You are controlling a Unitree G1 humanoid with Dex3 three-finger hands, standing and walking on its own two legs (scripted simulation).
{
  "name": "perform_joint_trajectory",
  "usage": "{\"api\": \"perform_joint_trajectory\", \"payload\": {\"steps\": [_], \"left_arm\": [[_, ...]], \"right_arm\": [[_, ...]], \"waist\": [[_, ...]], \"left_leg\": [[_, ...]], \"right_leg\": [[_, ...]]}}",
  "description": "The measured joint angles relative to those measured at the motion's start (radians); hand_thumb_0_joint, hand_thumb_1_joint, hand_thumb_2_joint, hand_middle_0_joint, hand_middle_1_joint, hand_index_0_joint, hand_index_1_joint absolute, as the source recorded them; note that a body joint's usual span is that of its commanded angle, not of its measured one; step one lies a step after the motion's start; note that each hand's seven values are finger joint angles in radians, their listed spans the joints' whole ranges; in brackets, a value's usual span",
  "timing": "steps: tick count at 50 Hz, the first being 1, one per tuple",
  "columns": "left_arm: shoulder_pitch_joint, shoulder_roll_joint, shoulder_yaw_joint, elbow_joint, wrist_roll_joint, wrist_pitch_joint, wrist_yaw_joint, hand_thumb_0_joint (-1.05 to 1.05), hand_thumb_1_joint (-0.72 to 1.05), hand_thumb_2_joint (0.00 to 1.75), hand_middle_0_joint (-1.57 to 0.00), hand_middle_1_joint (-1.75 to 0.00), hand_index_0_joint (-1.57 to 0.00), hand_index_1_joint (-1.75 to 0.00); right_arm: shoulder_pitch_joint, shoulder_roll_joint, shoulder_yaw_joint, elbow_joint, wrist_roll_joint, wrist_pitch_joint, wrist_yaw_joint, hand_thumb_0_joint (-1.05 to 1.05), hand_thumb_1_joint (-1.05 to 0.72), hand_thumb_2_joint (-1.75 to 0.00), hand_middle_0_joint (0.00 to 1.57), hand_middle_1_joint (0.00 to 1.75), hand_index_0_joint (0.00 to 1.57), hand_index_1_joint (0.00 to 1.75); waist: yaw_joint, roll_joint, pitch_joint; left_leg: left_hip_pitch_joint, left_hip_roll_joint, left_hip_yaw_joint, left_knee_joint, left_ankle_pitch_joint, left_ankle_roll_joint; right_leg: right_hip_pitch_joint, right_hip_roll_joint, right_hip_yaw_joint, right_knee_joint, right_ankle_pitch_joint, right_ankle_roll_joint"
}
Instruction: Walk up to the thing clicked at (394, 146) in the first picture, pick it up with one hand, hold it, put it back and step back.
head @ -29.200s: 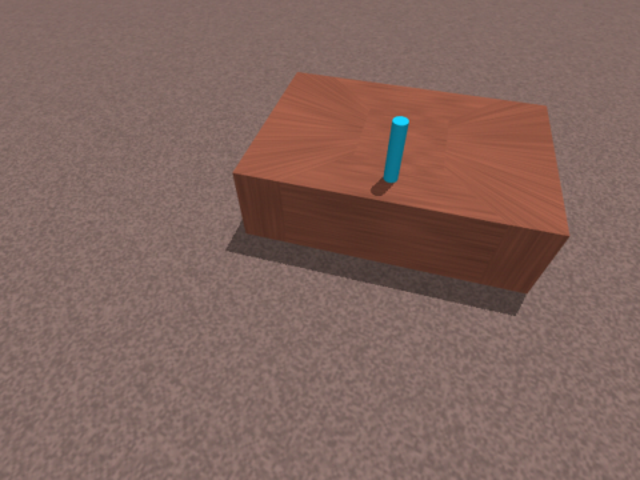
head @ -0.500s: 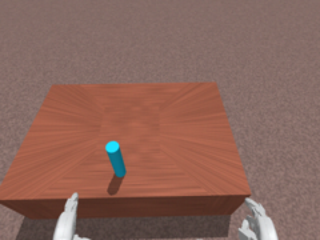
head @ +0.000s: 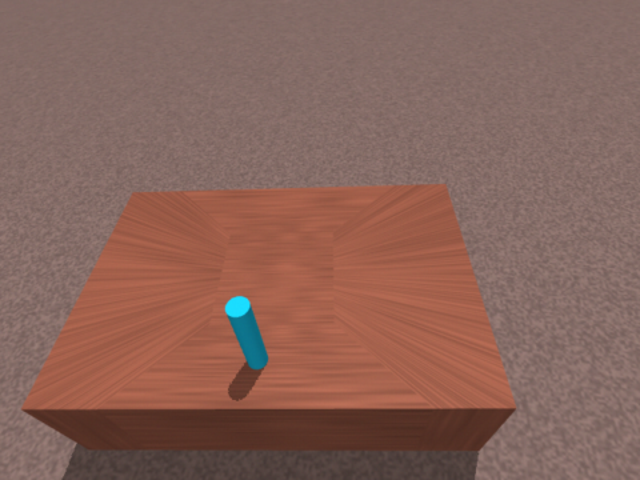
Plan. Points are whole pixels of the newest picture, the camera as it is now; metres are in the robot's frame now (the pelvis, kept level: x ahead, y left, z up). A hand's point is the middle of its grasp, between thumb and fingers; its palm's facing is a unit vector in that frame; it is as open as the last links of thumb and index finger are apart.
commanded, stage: home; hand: left
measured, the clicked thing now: (248, 335) +0.48 +0.20 -0.32
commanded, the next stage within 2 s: stand in 1.10 s
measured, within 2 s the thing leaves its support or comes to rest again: neither
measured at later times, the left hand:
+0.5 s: hand out of the picture +0.03 +0.24 -0.13, palm faces +0.02 -0.92 -0.39, open 17.4 cm
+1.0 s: hand out of the picture +0.04 +0.24 -0.14, palm faces +0.02 -0.93 -0.36, open 17.5 cm
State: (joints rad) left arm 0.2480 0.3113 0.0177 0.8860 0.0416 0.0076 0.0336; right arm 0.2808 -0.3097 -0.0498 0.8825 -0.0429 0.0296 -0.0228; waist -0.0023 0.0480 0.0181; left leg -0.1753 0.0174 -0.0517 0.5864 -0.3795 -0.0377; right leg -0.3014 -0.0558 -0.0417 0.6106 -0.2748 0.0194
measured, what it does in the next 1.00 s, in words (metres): stands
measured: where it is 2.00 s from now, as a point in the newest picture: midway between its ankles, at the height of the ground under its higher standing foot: outside the picture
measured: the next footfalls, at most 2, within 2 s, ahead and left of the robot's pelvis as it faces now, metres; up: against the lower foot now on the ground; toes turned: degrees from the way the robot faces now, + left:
none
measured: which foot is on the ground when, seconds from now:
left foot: down 0.00-1.00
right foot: down 0.00-1.00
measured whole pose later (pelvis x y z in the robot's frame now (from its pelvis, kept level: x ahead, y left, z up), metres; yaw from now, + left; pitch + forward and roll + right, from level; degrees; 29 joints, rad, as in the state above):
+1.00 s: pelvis -0.01 -0.01 +0.02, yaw +1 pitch -3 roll +0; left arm 0.12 0.32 0.01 1.17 0.02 0.00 0.00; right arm 0.22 -0.34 0.00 1.08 -0.02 0.01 -0.01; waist 0.01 0.04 0.05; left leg -0.08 0.04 -0.07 0.39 -0.25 -0.06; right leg -0.20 -0.04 -0.06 0.41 -0.16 0.00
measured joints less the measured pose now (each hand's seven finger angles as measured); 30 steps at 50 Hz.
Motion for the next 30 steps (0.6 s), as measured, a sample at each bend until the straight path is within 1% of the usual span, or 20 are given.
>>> {"api": "perform_joint_trajectory", "payload": {"steps": [7, 14, 30], "left_arm": [[-0.039, -0.003, -0.010, 0.095, -0.006, -0.004, 0.001, -0.01, -0.52, 0.06, -0.06, -0.06, -0.05, -0.06], [-0.069, -0.007, -0.015, 0.166, -0.008, -0.001, -0.009, -0.01, -0.53, 0.06, -0.06, -0.06, -0.05, -0.06], [-0.102, 0.009, -0.009, 0.254, -0.015, -0.001, -0.023, -0.01, -0.54, 0.05, -0.06, -0.06, -0.05, -0.06]], "right_arm": [[-0.020, 0.004, 0.019, 0.053, 0.010, 0.001, -0.001, 0.01, -0.90, -0.90, 0.20, 0.30, 0.20, 0.30], [-0.040, -0.004, 0.032, 0.095, 0.014, 0.001, 0.002, 0.01, -0.90, -0.90, 0.20, 0.30, 0.20, 0.30], [-0.046, -0.030, 0.041, 0.160, 0.018, -0.003, 0.006, 0.00, -0.90, -0.90, 0.20, 0.30, 0.20, 0.30]], "waist": [[0.003, 0.003, 0.015], [0.008, 0.006, 0.016], [0.015, 0.003, 0.032]], "left_leg": [[0.050, 0.005, -0.014, -0.073, 0.046, -0.008], [0.078, 0.012, -0.022, -0.124, 0.081, -0.016], [0.089, 0.026, -0.030, -0.179, 0.125, -0.029]], "right_leg": [[0.055, 0.003, -0.017, -0.069, 0.037, -0.007], [0.087, 0.010, -0.027, -0.120, 0.069, -0.013], [0.103, 0.024, -0.038, -0.180, 0.114, -0.026]]}}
